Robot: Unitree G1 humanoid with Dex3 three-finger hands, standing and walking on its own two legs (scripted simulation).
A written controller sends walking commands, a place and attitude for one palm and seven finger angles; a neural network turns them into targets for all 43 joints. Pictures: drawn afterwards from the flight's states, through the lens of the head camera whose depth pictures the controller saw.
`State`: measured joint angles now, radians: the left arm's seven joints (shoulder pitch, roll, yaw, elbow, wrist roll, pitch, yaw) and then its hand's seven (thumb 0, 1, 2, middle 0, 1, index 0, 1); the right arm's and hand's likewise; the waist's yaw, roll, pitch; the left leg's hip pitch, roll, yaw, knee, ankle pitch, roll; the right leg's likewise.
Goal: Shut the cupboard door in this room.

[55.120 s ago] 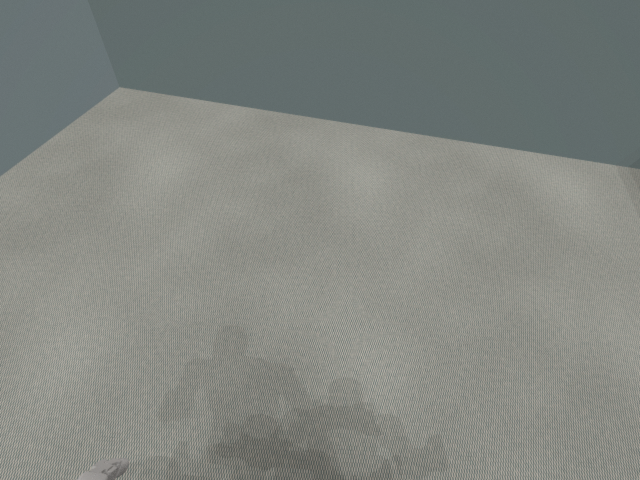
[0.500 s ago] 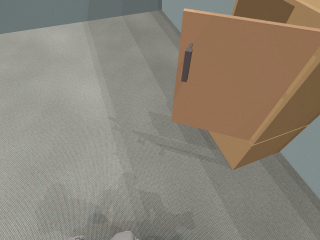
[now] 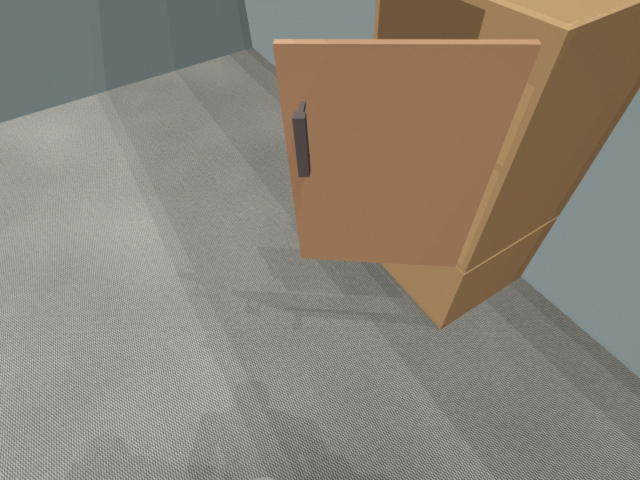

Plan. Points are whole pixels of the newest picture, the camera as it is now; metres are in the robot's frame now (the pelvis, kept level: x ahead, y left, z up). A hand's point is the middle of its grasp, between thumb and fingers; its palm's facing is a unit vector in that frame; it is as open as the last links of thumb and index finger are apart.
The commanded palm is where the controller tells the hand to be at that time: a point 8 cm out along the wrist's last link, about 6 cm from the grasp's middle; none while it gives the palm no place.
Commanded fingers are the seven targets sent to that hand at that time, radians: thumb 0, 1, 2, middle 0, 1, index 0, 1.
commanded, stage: take the last steps up to it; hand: left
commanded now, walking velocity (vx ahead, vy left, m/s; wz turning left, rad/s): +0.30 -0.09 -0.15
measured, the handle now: (303, 139) +0.70 +0.06 +0.02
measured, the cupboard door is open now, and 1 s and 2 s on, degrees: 53 53 53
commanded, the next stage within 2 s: come to a stop and stand still in 0.60 s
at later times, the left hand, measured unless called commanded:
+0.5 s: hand (213, 451) +0.19 +0.18 -0.16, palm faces -0.07 -0.98 -0.16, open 7.4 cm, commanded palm none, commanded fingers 0.00 0.90 0.90 -0.20 -0.30 -0.20 -0.30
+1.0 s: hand (276, 378) +0.30 +0.10 -0.17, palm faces -0.04 -0.98 -0.21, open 7.3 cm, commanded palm none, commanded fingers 0.00 0.90 0.90 -0.20 -0.30 -0.20 -0.30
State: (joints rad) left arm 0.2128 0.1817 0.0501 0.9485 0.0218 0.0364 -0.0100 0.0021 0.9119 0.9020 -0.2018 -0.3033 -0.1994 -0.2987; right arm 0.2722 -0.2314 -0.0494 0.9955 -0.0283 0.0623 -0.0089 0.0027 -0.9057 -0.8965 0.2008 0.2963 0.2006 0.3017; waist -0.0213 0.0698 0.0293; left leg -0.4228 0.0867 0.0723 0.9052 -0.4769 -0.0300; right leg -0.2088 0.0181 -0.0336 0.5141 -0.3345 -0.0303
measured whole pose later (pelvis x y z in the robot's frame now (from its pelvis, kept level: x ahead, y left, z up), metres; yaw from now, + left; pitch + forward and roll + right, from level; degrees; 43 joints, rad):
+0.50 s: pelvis +0.12 -0.01 +0.01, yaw -5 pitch +1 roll -1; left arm 0.22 0.22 0.08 1.01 0.02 0.03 -0.03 0.01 0.91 0.90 -0.20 -0.30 -0.20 -0.30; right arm 0.36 -0.15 -0.01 1.03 -0.04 -0.04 -0.02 0.00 -0.91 -0.90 0.20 0.30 0.20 0.30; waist -0.02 -0.03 0.04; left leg -0.14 0.10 0.15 0.39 -0.26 -0.02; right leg -0.52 -0.05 -0.02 0.98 -0.27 -0.01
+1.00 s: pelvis +0.24 -0.08 +0.00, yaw -6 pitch +0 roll -1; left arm 0.19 0.16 0.05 1.03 0.02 0.01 0.04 0.00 0.93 0.90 -0.21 -0.30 -0.20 -0.30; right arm 0.13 -0.18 -0.04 0.99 -0.01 0.05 -0.02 0.00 -0.91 -0.90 0.20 0.30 0.20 0.30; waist 0.02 0.00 0.09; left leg -0.40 0.00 0.05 0.74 -0.39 -0.04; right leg -0.23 0.00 -0.10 0.49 -0.27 -0.03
